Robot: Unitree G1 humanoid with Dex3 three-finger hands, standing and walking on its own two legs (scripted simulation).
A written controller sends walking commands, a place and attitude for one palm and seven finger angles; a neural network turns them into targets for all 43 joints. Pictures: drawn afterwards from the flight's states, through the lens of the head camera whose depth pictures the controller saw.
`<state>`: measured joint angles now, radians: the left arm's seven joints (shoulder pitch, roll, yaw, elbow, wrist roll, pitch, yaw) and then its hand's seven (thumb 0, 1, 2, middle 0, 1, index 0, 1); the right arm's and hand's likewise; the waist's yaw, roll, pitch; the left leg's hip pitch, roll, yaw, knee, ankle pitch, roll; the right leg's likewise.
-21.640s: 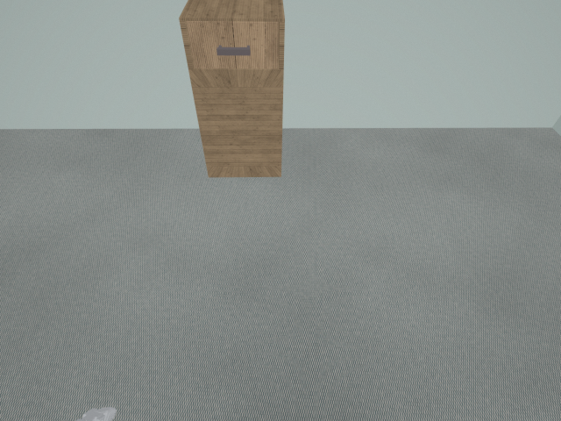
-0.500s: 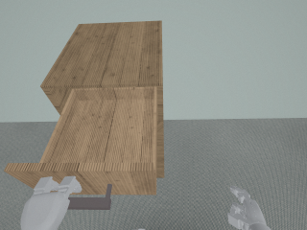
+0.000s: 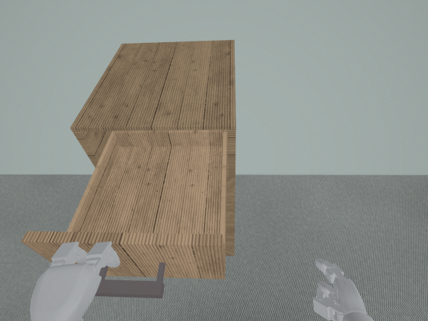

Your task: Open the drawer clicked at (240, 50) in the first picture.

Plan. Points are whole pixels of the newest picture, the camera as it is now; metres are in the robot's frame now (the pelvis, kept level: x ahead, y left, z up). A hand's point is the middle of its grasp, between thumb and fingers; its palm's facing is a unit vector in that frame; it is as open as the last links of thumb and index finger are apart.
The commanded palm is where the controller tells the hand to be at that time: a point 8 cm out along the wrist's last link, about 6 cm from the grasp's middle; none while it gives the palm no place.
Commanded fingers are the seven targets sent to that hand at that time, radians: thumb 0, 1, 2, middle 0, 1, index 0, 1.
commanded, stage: lift the hand off the handle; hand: left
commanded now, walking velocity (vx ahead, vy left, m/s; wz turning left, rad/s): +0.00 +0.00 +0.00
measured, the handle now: (130, 277) +0.20 +0.20 -0.03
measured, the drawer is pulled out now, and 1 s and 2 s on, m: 0.28 0.28 0.28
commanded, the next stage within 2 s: draw the hand back to the body in 1.06 s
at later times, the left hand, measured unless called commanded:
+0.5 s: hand (80, 277) +0.16 +0.23 +0.08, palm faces +0.08 -0.10 -0.99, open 13.5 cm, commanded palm +0.13 +0.23 +0.13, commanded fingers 0.00 -0.50 0.30 -0.30 -1.20 -0.30 -1.20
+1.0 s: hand (56, 265) +0.16 +0.25 +0.12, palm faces +0.05 -0.09 -0.99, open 13.8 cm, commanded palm +0.14 +0.24 +0.17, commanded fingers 0.00 -0.50 0.30 -0.30 -1.20 -0.30 -1.20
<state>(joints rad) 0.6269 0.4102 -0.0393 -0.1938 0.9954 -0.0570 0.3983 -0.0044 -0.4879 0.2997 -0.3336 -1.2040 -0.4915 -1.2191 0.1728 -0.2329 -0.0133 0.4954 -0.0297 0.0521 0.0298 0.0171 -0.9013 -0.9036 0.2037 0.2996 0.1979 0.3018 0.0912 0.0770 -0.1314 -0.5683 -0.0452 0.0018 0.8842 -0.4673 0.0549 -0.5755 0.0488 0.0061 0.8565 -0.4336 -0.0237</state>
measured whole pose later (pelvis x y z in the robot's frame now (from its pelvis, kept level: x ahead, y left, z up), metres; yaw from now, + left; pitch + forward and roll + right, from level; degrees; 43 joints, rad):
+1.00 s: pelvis +0.01 +0.00 +0.03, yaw -1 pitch +3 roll -1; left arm 0.67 0.49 0.09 -0.43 0.87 -0.02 0.23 0.00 -0.49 0.30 -0.32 -1.20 -0.32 -1.20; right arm 0.16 -0.26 -0.01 0.49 0.00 0.09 0.02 0.02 -0.90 -0.90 0.20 0.30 0.20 0.30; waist 0.12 0.10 -0.08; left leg -0.31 -0.03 0.00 0.64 -0.38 0.05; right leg -0.32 0.06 0.02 0.60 -0.34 -0.03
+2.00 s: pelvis +0.01 +0.00 +0.04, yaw +2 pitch -3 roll -1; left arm 0.61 0.31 0.16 -0.52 -0.01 -0.05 0.14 -0.01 -0.34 0.37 -0.30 -1.09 -0.31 -1.10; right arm 0.25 -0.19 0.05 0.55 0.02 -0.09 -0.08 0.02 -0.90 -0.90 0.20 0.30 0.20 0.30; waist 0.06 0.04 -0.01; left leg -0.15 -0.06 -0.04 0.51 -0.32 0.05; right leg -0.14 0.03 -0.02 0.48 -0.29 -0.02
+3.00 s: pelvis +0.01 -0.03 +0.05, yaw +2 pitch +0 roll -1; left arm 0.54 0.35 0.34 -0.46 -0.06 -0.17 0.10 0.01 0.89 0.90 -0.21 -0.30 -0.21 -0.30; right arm 0.17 -0.23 -0.01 0.59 0.02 -0.05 -0.05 0.02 -0.90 -0.90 0.20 0.30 0.20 0.30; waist 0.03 0.08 0.01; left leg -0.18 -0.01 -0.06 0.47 -0.28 0.01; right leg -0.15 0.08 -0.04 0.37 -0.23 -0.06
